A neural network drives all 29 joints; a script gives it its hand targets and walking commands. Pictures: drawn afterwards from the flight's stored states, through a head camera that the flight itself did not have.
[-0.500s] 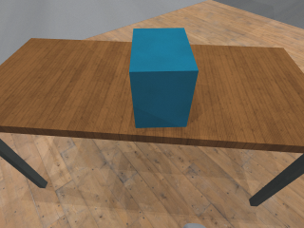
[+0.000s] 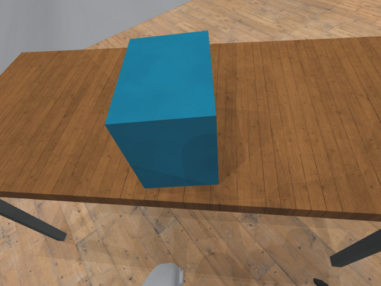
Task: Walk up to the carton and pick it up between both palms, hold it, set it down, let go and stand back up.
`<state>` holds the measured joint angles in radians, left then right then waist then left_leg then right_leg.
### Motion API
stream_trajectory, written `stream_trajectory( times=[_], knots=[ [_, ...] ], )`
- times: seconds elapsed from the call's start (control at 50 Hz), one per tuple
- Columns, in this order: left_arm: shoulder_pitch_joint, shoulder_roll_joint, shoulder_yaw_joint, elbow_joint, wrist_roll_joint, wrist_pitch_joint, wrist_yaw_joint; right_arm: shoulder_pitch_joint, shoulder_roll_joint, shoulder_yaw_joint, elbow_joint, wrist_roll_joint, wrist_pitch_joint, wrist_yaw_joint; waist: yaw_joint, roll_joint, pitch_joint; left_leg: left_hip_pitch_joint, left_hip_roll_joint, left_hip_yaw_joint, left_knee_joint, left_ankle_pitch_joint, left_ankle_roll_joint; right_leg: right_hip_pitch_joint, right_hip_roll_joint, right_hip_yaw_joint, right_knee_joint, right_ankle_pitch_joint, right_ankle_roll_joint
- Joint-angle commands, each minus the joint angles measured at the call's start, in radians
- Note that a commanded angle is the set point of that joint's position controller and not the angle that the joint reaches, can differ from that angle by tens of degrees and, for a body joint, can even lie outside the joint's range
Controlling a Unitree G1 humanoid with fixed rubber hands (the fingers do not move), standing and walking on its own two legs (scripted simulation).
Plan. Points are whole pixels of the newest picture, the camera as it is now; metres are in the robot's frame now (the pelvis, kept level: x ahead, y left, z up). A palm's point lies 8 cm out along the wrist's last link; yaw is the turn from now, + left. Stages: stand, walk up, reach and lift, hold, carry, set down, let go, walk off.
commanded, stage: walk up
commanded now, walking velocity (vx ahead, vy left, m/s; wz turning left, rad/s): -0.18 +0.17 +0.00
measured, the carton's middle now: (174, 112) +0.47 +0.07 +0.08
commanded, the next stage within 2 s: none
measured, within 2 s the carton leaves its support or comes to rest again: neither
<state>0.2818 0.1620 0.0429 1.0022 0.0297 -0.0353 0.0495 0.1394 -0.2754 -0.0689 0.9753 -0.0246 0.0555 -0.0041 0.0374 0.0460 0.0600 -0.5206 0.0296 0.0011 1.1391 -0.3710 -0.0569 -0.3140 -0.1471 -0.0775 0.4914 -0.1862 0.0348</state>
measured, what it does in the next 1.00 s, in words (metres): walks backwards: left foot, then right foot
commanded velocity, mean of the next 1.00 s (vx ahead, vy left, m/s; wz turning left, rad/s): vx -0.05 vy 0.00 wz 0.00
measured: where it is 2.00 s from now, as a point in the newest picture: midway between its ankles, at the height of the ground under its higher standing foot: outside the picture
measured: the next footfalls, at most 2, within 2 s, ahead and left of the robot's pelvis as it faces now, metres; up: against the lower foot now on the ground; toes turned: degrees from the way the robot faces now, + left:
left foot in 0.22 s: +0.05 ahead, +0.20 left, +0.00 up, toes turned +3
right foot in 0.96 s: -0.09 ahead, -0.02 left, +0.00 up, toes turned -4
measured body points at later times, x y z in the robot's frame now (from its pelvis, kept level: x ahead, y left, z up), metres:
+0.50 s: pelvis -0.04 +0.14 +0.01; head -0.04 +0.18 +0.45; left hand -0.02 +0.40 -0.17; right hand +0.02 -0.11 -0.11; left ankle +0.01 +0.20 -0.74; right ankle -0.11 -0.04 -0.66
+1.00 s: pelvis -0.11 +0.10 +0.00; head -0.13 +0.10 +0.45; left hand -0.17 +0.33 -0.16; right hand -0.08 -0.15 -0.15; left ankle +0.00 +0.20 -0.73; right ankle -0.13 -0.01 -0.74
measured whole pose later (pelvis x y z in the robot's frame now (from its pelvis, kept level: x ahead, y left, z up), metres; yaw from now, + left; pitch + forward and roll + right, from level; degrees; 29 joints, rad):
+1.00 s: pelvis -0.11 +0.10 +0.00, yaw +0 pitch +0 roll -1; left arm 0.41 0.16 0.03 1.12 0.03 0.03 0.02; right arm 0.28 -0.22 -0.05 1.02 0.01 0.06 -0.03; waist 0.02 0.02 -0.04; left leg -0.38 0.00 0.05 0.43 -0.22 0.01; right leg -0.14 -0.01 -0.06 0.38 -0.23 -0.02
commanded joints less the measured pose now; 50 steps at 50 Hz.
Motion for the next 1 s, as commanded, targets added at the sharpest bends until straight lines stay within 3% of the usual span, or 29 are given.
stream_trajectory(
  times=[0.0,0.04,0.08,0.12,0.14,0.16,0.18,0.2,0.22,0.24,0.28,0.3,0.36,0.38,0.42,0.44,0.56,0.6,0.64,0.68,0.74,0.76,0.78,0.84,0.88,0.9,0.94,0.96,0.98],
  knots=[
    [0.061,0.239,0.052,-0.040,0.010,0.014,0.003,0.090,-0.018,-0.016,-0.036,0.003,0.034,0.007,-0.013,-0.293,-0.013,-0.014,-0.013,-0.021,-0.064,-0.029,-0.024,0.049,-0.207,0.115,-0.116,0.797,-0.161],
    [0.027,0.270,0.061,-0.061,0.011,0.019,0.004,0.074,-0.006,-0.006,-0.070,0.007,0.031,0.014,-0.019,-0.350,-0.055,0.037,0.020,-0.041,-0.179,0.005,-0.020,0.062,-0.205,0.102,-0.104,0.749,-0.158],
    [-0.062,0.314,0.084,-0.098,0.016,0.032,0.003,0.120,-0.039,-0.010,-0.073,0.015,0.030,0.021,-0.053,-0.330,-0.124,0.154,0.038,-0.018,-0.287,0.003,-0.012,0.045,-0.230,0.111,-0.122,0.492,-0.147],
    [-0.068,0.298,0.092,-0.110,0.019,0.046,0.001,0.110,-0.053,-0.017,-0.077,0.011,0.028,0.024,-0.028,-0.300,-0.122,0.266,0.048,0.023,-0.447,0.028,-0.006,-0.003,-0.211,0.130,-0.124,0.282,-0.130],
    [-0.113,0.289,0.092,-0.117,0.015,0.053,-0.005,0.175,-0.073,-0.017,-0.057,0.017,0.021,0.021,-0.073,-0.268,-0.130,0.337,0.039,0.027,-0.564,0.122,0.013,-0.032,-0.184,0.100,-0.070,0.200,-0.098],
    [-0.098,0.248,0.090,-0.118,0.020,0.066,-0.012,0.188,-0.075,-0.020,-0.036,0.016,0.014,0.020,-0.071,-0.180,-0.125,0.401,0.024,0.033,-0.658,0.165,0.028,-0.078,-0.140,0.087,0.037,0.077,-0.066],
    [-0.052,0.208,0.077,-0.111,0.015,0.076,-0.021,0.202,-0.097,-0.019,-0.058,0.009,-0.009,0.011,-0.084,-0.047,-0.094,0.452,0.117,-0.090,-0.772,0.225,0.032,-0.163,-0.030,0.034,0.212,-0.188,-0.025],
    [0.035,0.103,0.048,-0.102,0.006,0.096,-0.023,0.149,-0.190,-0.035,-0.097,-0.011,-0.031,0.009,-0.048,0.290,-0.091,0.373,0.324,-0.333,-0.838,0.287,0.038,-0.287,0.101,-0.005,0.404,-0.477,0.004],
    [0.075,0.126,0.059,-0.111,0.002,0.126,-0.015,0.120,-0.268,-0.041,-0.115,-0.008,-0.034,0.004,-0.040,0.371,-0.112,0.194,0.445,-0.482,-0.944,0.230,0.111,-0.211,0.158,0.144,0.562,-0.498,0.002],
    [0.076,0.152,0.065,-0.104,-0.006,0.140,-0.015,0.066,-0.226,-0.032,-0.118,-0.008,-0.036,0.005,-0.032,0.375,-0.063,0.089,0.400,-0.444,-0.991,0.016,0.122,-0.178,0.134,0.217,0.616,-0.449,-0.017],
    [0.056,0.137,0.059,-0.087,-0.003,0.136,-0.041,-0.041,-0.130,-0.006,-0.136,-0.005,-0.032,0.004,0.029,0.356,0.009,0.033,0.210,-0.215,-0.998,-0.214,0.062,-0.135,0.148,0.228,0.632,-0.221,-0.054],
    [0.067,0.161,0.070,-0.073,-0.003,0.128,-0.046,-0.084,-0.092,-0.003,-0.144,0.000,-0.033,-0.006,0.044,0.300,0.004,0.092,0.175,-0.146,-0.955,-0.070,0.055,-0.167,0.149,0.199,0.644,-0.159,-0.039],
    [0.071,0.174,0.069,-0.012,0.011,0.116,-0.051,0.045,-0.062,0.013,-0.108,0.026,-0.060,-0.015,0.006,0.038,-0.083,0.276,0.186,-0.172,-0.948,0.044,0.032,-0.164,0.162,0.178,0.606,-0.071,-0.022],
    [0.087,0.148,0.068,-0.006,0.008,0.116,-0.053,0.079,-0.043,0.022,-0.088,0.039,-0.066,-0.016,0.011,0.077,-0.083,0.302,0.156,-0.180,-0.968,-0.018,-0.015,-0.117,0.161,0.192,0.560,-0.054,-0.024],
    [0.081,0.149,0.067,0.001,-0.001,0.113,-0.057,0.086,-0.056,0.034,-0.057,0.038,-0.076,-0.022,0.010,0.159,-0.079,0.310,0.158,-0.186,-0.997,-0.106,0.015,-0.104,0.166,0.163,0.464,-0.081,-0.007],
    [0.062,0.158,0.064,0.008,-0.001,0.112,-0.053,0.117,-0.021,0.042,-0.047,0.043,-0.076,-0.026,-0.017,0.137,-0.056,0.358,0.163,-0.234,-1.023,-0.118,-0.002,-0.103,0.176,0.154,0.433,-0.111,-0.012],
    [0.096,0.075,0.019,0.060,-0.015,0.099,-0.027,0.176,-0.077,0.038,-0.019,0.015,-0.055,-0.035,-0.031,0.043,-0.017,0.378,0.228,-0.288,-1.019,-0.034,0.146,0.042,0.143,0.105,0.068,-0.295,-0.037],
    [0.129,0.167,0.046,0.081,-0.002,0.113,-0.019,0.223,-0.165,-0.010,-0.024,0.010,-0.054,-0.054,-0.088,-0.038,-0.029,0.478,0.409,-0.475,-1.049,-0.072,0.185,-0.098,0.135,0.084,0.232,-0.328,-0.018],
    [0.130,0.133,0.030,0.078,0.002,0.107,-0.030,0.243,-0.144,-0.005,-0.037,0.024,-0.051,-0.061,-0.080,-0.063,-0.067,0.439,0.443,-0.485,-1.041,-0.095,0.240,-0.128,0.095,0.133,0.317,-0.319,-0.016],
    [0.090,0.139,0.037,0.070,0.007,0.095,-0.045,0.195,-0.103,0.001,-0.045,0.023,-0.056,-0.058,-0.071,-0.063,-0.063,0.365,0.371,-0.400,-1.036,-0.054,0.232,-0.086,0.093,0.152,0.369,-0.267,-0.017],
    [0.174,0.064,0.019,0.086,0.003,0.084,-0.048,0.109,-0.051,0.013,-0.045,0.023,-0.060,-0.047,-0.018,0.082,-0.092,0.274,0.257,-0.223,-1.036,-0.055,0.193,-0.021,0.124,0.090,0.328,-0.220,-0.011],
    [0.183,0.079,0.025,0.101,0.001,0.086,-0.048,0.112,-0.044,0.011,-0.050,0.019,-0.056,-0.045,-0.018,0.048,-0.109,0.232,0.225,-0.195,-1.056,-0.068,0.168,0.046,0.161,0.041,0.294,-0.236,-0.023],
    [0.187,0.097,0.030,0.092,0.008,0.093,-0.045,0.112,-0.078,0.000,-0.045,0.007,-0.050,-0.049,-0.027,0.088,-0.091,0.240,0.232,-0.205,-1.055,-0.091,0.167,0.025,0.164,0.014,0.270,-0.248,-0.022],
    [0.282,0.054,0.007,0.129,-0.013,0.077,-0.038,0.094,-0.072,-0.003,-0.013,0.022,-0.027,-0.035,0.016,0.253,-0.096,0.153,0.095,-0.057,-1.056,-0.140,0.122,0.203,0.200,-0.065,0.020,-0.175,-0.053],
    [0.373,0.085,0.012,0.163,-0.009,0.077,-0.025,0.117,-0.059,-0.006,-0.010,0.016,-0.014,-0.033,0.037,0.168,-0.046,0.093,0.064,-0.045,-1.047,-0.150,0.065,0.292,0.219,-0.097,-0.155,-0.119,-0.070],
    [0.370,0.081,0.009,0.173,-0.007,0.074,-0.021,0.130,-0.062,-0.009,0.002,0.022,-0.007,-0.028,0.035,0.060,0.021,0.046,0.084,-0.082,-1.002,-0.195,0.058,0.262,0.189,-0.037,-0.229,-0.113,-0.083],
    [0.283,0.085,-0.014,0.127,-0.002,0.062,-0.018,0.218,0.017,0.011,0.000,0.048,0.002,-0.019,-0.027,-0.348,0.043,0.051,-0.056,0.083,-0.519,-0.133,0.019,0.035,-0.153,0.439,-0.495,-0.575,-0.131],
    [0.160,0.141,-0.014,0.088,0.000,0.059,-0.014,0.202,0.019,0.009,0.005,0.037,0.008,-0.013,-0.056,-0.360,0.136,0.071,-0.081,0.070,-0.378,-0.082,0.025,-0.233,-0.245,0.502,-0.565,-0.747,-0.158],
    [0.080,0.161,-0.013,0.065,0.006,0.050,-0.010,0.185,0.039,0.011,0.014,0.023,0.012,-0.003,-0.076,-0.283,0.174,0.183,-0.061,0.022,-0.255,0.008,0.049,-0.393,-0.236,0.471,-0.570,-0.707,-0.185]
  ],
)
